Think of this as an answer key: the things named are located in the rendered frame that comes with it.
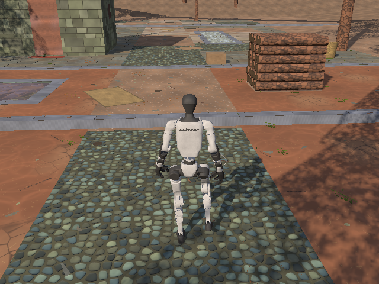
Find right robot hand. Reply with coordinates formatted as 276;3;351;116
210;170;224;186

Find robot right forearm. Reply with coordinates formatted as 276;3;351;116
211;144;223;172

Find left robot hand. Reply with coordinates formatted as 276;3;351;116
155;165;169;178

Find robot right upper arm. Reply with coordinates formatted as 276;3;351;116
202;120;217;153

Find robot left forearm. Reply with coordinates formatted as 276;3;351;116
156;143;168;167

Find robot left upper arm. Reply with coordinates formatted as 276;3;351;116
161;120;177;152

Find left robot thigh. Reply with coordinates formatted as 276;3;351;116
169;165;184;208

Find humanoid robot head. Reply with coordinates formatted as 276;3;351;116
180;94;199;122

